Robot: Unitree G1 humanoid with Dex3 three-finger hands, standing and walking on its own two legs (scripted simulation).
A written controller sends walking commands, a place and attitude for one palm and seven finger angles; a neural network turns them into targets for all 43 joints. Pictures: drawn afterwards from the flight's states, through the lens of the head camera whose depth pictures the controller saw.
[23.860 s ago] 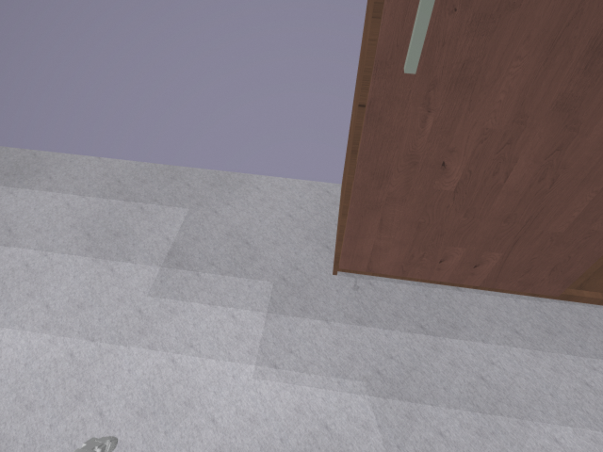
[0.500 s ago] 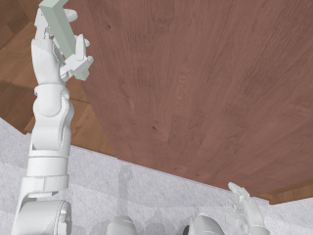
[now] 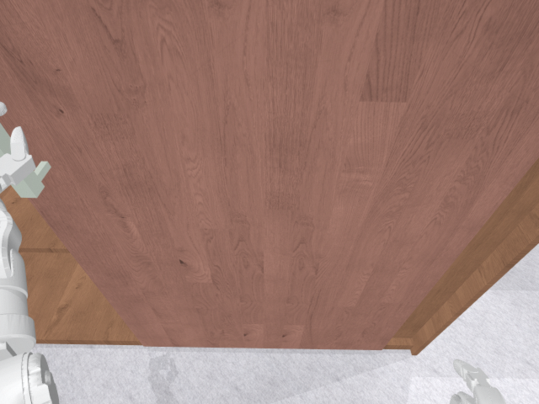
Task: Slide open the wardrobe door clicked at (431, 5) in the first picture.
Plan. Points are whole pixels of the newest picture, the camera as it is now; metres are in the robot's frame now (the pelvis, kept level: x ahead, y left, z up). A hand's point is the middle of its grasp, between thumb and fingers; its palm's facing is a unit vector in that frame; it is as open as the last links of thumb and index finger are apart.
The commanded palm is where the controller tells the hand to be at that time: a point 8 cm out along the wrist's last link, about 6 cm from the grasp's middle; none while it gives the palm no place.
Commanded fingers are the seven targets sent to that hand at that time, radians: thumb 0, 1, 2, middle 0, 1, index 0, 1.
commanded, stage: stop walking and hold the door there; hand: left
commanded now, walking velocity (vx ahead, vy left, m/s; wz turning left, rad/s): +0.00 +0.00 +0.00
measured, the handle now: (8, 137) +0.40 +0.37 +0.20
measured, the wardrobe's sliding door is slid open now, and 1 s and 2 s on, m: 0.69 0.69 0.69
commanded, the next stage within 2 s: none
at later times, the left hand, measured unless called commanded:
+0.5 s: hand (18, 157) +0.37 +0.35 +0.20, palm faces +0.57 -0.79 -0.21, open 6.3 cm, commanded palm +0.32 +0.38 +0.17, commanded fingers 0.00 0.90 0.90 -0.45 -1.40 -0.45 -1.40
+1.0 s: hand (18, 161) +0.37 +0.35 +0.19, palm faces +0.45 -0.87 -0.21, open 5.7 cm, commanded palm +0.33 +0.37 +0.17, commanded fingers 0.00 0.90 0.90 -0.45 -1.40 -0.45 -1.40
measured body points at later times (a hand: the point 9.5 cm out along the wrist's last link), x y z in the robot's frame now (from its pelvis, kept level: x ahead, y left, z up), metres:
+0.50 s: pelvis -0.03 +0.00 +0.00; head -0.04 -0.01 +0.45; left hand +0.33 +0.38 +0.21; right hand +0.01 -0.29 -0.12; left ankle +0.03 +0.10 -0.73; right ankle +0.02 -0.13 -0.73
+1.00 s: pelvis -0.05 +0.06 +0.00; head -0.03 +0.05 +0.45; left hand +0.34 +0.39 +0.20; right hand +0.07 -0.22 -0.11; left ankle +0.00 +0.15 -0.73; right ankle -0.04 -0.08 -0.70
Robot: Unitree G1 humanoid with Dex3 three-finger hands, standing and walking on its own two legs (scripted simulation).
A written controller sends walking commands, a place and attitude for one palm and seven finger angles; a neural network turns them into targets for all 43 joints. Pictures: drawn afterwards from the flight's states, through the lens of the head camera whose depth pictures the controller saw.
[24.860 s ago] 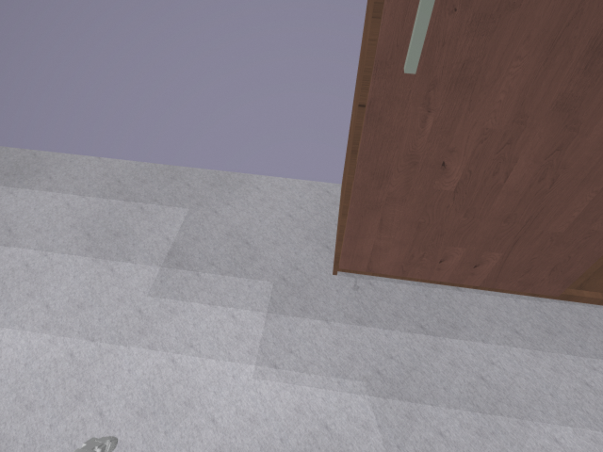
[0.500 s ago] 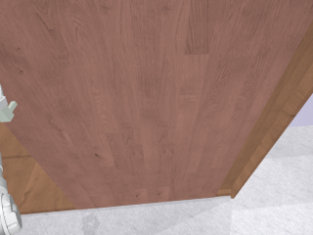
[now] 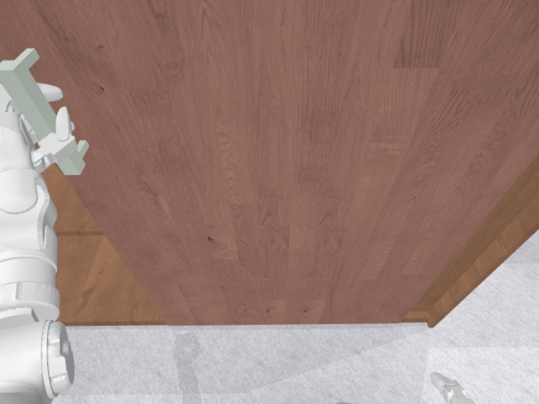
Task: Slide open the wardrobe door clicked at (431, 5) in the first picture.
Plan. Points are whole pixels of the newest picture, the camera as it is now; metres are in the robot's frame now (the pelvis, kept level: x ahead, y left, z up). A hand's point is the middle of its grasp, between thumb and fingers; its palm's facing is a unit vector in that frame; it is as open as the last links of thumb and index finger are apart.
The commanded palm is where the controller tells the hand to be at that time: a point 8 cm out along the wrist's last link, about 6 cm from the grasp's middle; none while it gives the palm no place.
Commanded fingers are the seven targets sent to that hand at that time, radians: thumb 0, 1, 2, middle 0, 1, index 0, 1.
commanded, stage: stop walking and hold the door there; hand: left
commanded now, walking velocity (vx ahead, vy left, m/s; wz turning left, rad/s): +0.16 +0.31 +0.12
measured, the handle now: (53, 115) +0.43 +0.34 +0.21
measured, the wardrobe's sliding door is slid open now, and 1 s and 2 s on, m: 0.69 0.69 0.69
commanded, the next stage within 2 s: loosen the grip on the handle in 1.16 s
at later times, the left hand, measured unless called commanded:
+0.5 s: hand (62, 142) +0.40 +0.31 +0.19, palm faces +0.27 -0.96 -0.11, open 5.8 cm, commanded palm +0.37 +0.34 +0.17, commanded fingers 0.00 0.90 0.90 -0.45 -1.40 -0.45 -1.40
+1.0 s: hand (64, 143) +0.39 +0.31 +0.19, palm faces +0.24 -0.97 -0.08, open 6.0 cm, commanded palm +0.36 +0.33 +0.17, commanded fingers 0.00 0.90 0.90 -0.45 -1.40 -0.45 -1.40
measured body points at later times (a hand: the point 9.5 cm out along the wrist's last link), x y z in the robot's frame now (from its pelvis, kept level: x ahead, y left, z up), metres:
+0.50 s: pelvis -0.02 +0.11 -0.01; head +0.04 +0.12 +0.43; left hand +0.38 +0.36 +0.20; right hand +0.14 -0.14 -0.12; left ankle +0.03 +0.28 -0.73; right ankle -0.02 -0.04 -0.70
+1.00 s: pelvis -0.02 +0.11 +0.00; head +0.03 +0.12 +0.45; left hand +0.37 +0.36 +0.20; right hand +0.16 -0.10 -0.10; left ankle -0.01 +0.25 -0.73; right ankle -0.02 +0.00 -0.73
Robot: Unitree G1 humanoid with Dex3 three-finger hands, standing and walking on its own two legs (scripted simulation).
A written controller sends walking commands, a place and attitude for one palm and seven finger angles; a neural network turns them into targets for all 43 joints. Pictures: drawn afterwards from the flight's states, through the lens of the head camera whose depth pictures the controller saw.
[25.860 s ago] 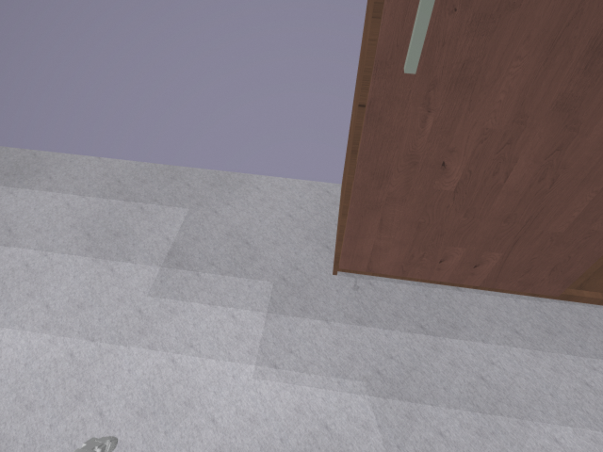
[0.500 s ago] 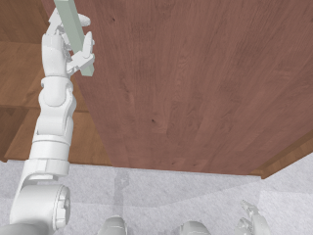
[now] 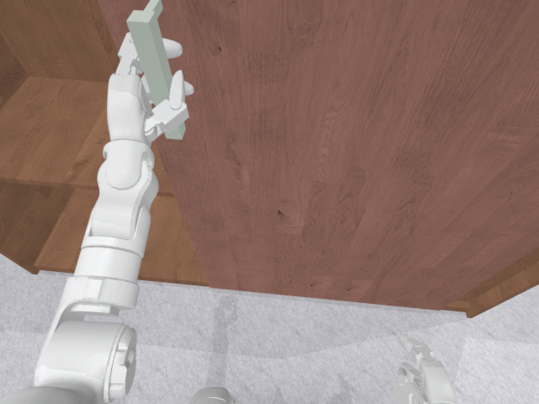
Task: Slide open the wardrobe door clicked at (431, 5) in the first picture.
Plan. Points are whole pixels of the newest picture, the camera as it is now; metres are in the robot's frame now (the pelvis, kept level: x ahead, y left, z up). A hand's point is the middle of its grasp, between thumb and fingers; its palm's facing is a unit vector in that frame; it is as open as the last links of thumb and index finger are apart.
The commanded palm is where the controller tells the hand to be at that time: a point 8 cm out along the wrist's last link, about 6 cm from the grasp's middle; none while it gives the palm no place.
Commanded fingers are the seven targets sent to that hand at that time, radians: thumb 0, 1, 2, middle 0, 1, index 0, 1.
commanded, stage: stop walking and hold the door there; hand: left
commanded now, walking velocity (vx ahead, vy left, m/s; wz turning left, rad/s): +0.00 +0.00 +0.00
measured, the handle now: (166, 74) +0.47 +0.20 +0.20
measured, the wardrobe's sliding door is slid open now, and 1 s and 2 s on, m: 0.69 0.69 0.69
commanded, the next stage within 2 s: loosen the grip on the handle in 0.16 s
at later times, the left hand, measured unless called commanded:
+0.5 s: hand (169, 102) +0.42 +0.18 +0.20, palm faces +0.23 -0.97 -0.08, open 9.3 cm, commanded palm +0.39 +0.22 +0.18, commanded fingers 0.00 -0.55 0.20 -0.41 -1.35 -0.41 -1.35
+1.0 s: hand (168, 102) +0.43 +0.18 +0.19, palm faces +0.19 -0.98 -0.08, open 14.6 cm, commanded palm +0.40 +0.24 +0.18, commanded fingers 0.00 -0.55 0.20 -0.25 -1.15 -0.25 -1.15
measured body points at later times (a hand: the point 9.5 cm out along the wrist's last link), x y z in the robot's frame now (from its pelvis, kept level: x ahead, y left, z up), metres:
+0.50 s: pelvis -0.03 -0.01 +0.00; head -0.03 -0.01 +0.45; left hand +0.40 +0.23 +0.21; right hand +0.08 -0.27 -0.10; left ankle +0.02 +0.13 -0.73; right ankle -0.01 -0.12 -0.73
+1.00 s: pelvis -0.02 +0.01 +0.00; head -0.01 +0.01 +0.45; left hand +0.41 +0.23 +0.20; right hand +0.05 -0.26 -0.11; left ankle +0.02 +0.13 -0.73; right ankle -0.01 -0.12 -0.73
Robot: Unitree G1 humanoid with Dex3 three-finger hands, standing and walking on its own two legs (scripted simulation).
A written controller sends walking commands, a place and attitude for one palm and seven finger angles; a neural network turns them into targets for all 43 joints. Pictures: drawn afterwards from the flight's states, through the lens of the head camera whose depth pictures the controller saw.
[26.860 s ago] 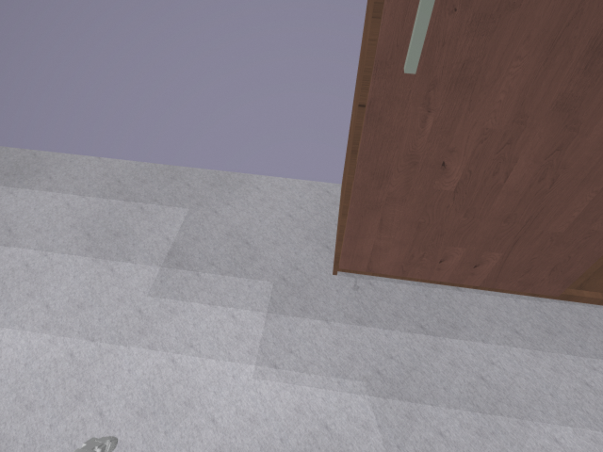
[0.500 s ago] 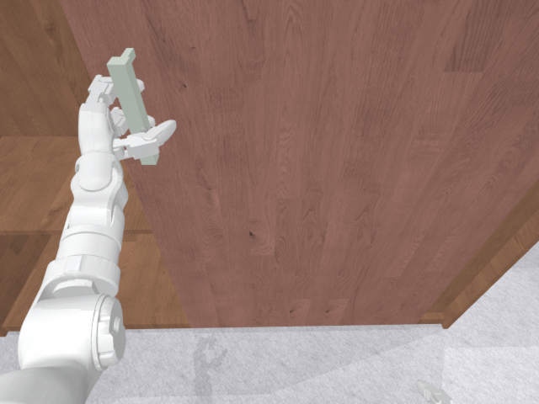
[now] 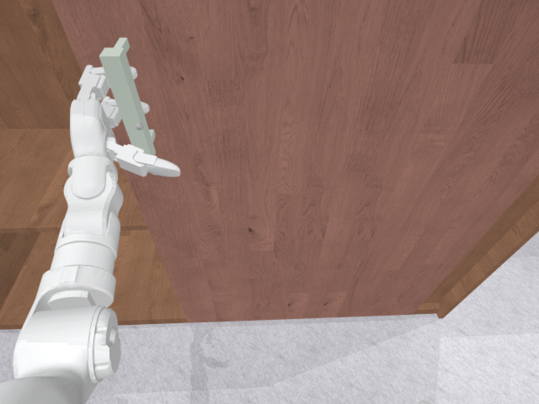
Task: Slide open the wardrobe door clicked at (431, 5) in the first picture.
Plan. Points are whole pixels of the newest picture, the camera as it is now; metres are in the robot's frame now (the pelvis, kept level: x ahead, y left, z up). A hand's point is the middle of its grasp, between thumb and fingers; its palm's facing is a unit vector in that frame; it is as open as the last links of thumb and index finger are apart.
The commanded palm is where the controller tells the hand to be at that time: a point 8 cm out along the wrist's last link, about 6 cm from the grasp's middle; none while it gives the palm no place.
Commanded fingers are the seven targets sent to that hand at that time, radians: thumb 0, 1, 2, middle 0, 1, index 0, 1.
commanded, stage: slip the hand off the handle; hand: left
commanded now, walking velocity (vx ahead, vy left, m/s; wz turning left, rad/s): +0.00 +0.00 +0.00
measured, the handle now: (135, 103) +0.48 +0.21 +0.21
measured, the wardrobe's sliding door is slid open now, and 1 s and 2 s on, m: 0.69 0.69 0.69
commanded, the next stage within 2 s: draw the hand back to the body in 1.22 s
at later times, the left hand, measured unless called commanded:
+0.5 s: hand (82, 128) +0.44 +0.27 +0.20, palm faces +0.28 -0.96 -0.08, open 14.7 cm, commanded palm +0.41 +0.31 +0.19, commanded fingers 0.00 -0.55 0.20 -0.25 -1.15 -0.25 -1.15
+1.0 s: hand (51, 178) +0.33 +0.27 +0.20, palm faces +0.30 -0.95 -0.07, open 14.7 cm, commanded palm +0.30 +0.30 +0.19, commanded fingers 0.00 -0.55 0.20 -0.25 -1.15 -0.25 -1.15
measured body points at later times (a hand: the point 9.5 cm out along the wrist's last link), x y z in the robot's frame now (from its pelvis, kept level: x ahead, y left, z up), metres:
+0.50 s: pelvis +0.02 +0.01 +0.00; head +0.04 +0.02 +0.45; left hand +0.42 +0.32 +0.20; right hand +0.13 -0.25 -0.10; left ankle +0.04 +0.12 -0.73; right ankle +0.02 -0.12 -0.73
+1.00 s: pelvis +0.02 +0.00 +0.00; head +0.00 -0.01 +0.45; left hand +0.31 +0.32 +0.20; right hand +0.20 -0.24 -0.08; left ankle +0.04 +0.12 -0.73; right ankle +0.02 -0.12 -0.73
